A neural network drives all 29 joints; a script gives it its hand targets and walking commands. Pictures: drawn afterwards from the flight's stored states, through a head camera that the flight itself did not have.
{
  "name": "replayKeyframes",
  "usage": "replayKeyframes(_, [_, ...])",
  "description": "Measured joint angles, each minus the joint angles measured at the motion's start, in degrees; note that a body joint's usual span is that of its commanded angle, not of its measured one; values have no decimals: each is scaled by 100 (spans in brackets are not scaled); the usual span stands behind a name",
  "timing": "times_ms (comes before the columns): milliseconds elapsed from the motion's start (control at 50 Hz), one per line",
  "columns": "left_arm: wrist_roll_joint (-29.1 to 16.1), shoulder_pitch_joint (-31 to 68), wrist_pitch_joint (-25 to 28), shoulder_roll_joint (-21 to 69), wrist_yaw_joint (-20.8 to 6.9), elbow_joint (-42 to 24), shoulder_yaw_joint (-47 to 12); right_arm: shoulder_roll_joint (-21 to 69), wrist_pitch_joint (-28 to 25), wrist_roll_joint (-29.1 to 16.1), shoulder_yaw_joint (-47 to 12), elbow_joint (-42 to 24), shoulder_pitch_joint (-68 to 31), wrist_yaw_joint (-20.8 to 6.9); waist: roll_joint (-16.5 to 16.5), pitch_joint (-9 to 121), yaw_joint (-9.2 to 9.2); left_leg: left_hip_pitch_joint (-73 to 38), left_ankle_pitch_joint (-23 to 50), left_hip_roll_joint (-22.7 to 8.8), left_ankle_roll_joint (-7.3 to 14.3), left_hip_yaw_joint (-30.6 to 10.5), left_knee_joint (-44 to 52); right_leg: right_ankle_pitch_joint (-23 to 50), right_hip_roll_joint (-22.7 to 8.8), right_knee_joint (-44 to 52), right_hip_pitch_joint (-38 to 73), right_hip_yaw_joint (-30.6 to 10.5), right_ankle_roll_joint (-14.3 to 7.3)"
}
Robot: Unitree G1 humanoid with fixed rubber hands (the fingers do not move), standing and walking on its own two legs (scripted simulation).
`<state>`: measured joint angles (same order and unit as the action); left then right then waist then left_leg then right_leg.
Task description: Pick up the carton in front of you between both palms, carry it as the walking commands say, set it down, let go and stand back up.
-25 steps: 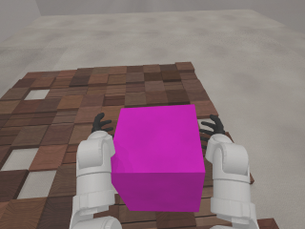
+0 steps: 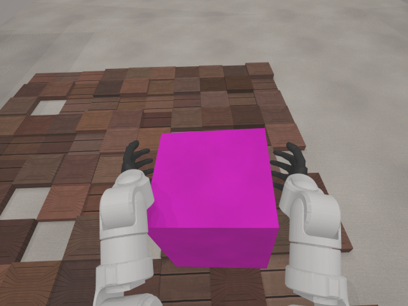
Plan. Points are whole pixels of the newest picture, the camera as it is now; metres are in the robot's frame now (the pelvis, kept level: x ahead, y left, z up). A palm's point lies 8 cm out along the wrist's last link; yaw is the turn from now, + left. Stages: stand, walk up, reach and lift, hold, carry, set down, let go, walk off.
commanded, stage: carry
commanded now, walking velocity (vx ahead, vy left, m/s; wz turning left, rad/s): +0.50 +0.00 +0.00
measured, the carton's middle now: (216, 203) +0.35 +0.01 +0.01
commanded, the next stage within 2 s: none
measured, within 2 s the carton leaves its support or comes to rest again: neither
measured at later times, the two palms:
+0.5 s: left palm (176, 97) +0.59 +0.11 +0.11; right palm (291, 103) +0.58 -0.18 +0.10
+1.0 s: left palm (174, 42) +0.89 +0.15 +0.12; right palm (263, 46) +0.87 -0.15 +0.12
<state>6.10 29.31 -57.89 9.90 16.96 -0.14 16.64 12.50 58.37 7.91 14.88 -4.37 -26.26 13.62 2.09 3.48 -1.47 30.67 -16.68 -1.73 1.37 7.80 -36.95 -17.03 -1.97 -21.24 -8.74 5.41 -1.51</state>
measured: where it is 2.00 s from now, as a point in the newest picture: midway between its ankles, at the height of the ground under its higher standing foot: (219, 165)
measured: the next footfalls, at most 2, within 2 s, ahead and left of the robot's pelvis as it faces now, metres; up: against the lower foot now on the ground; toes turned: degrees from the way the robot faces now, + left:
left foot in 0.02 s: +0.14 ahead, +0.12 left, +0.03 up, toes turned +7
right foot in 0.44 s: +0.37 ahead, -0.12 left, +0.01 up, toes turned -7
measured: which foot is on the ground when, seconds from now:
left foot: up 0.00-0.00, down 0.02-0.44, up 0.46-0.88, down 0.90-1.00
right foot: down 0.00-0.06, up 0.08-0.42, down 0.44-0.92, up 0.94-1.00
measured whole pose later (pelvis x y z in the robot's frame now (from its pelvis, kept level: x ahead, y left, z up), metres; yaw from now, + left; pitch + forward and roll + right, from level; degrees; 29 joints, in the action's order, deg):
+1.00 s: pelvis +0.54 +0.00 -0.01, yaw -2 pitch +4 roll +0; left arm 1.1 28.4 -59.9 7.3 17.9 -13.2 13.4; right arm 12.2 60.0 4.6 10.7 -16.4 -25.4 16.0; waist 0.9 -0.4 1.2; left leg 32.1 -9.5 0.2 5.8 8.7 -37.1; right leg -26.5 -1.0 -64.7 -19.0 0.6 -0.8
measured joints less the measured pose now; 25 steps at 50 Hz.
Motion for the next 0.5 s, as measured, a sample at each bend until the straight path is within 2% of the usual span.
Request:
replayKeyframes(40, [14, 9, -34, -64, -16, -54, -28, 9, -22, 22, -56, 31, -16, -10, 124, -26, 24, -251, 708, 103, 112, 168, 304, -340, -160, -464, -13, -68, 92])
replayKeyframes(60, [4, -1, -44, -123, -31, -74, -19, 24, -49, 52, -106, 98, -54, -6, 151, -41, 74, -283, 687, 124, 150, 226, 190, -337, -227, -1016, -215, -110, 109])
replayKeyframes(120, [-63, -10, -78, -202, -63, -87, 11, 31, -10, 83, -210, 117, -74, 46, -14, -151, 231, -478, 247, 75, 193, 204, 127, -909, -35, -3062, -1176, -405, 43])
replayKeyframes(160, [-52, 6, -119, -125, -63, -121, 53, 5, 48, 19, -216, 11, -4, 73, -67, -235, 296, -730, 232, 61, 150, 184, 392, -872, -11, -3490, -1684, -422, 15])
replayKeyframes(280, [95, -32, -89, 81, -35, -643, 59, 15, 91, -192, -181, -463, -35, 128, -119, -384, 463, -1462, 104, 44, 83, 150, 1021, 173, -153, -2523, -2533, -431, 154])
replayKeyframes(340, [190, -80, -72, 78, -51, -754, 66, 39, 112, -147, -247, -479, -93, 134, -103, -258, 516, -1777, -199, 40, -29, 132, 1018, 788, -182, -1661, -2531, -428, 167])
replayKeyframes(400, [267, -126, -129, 49, -99, -613, 106, 52, 210, -45, -274, -289, -127, 128, -111, -33, 490, -2100, -692, -12, -196, 105, 787, 1095, -123, -787, -2188, -227, 85])
replayKeyframes(440, [316, -61, -180, 46, -121, -378, 138, 57, 300, 38, -198, -144, -159, 112, -121, 122, 437, -2214, -1197, -96, -308, 44, 283, 1126, -51, -400, -1789, 8, -7])
replayKeyframes(460, [343, -25, -127, 68, -127, -204, 145, 4, 296, 58, -161, -44, -182, 90, -241, 166, 367, -2101, -1428, -240, -300, -24, -229, 1176, 43, -637, -1811, 86, -128])
replayKeyframes(500, [361, 18, -39, 118, -113, 132, 104, -112, 250, 44, -115, 169, -155, 17, -317, 150, 261, -1564, -1435, -166, -218, -424, -1607, 802, 97, -1124, -1838, 158, -255])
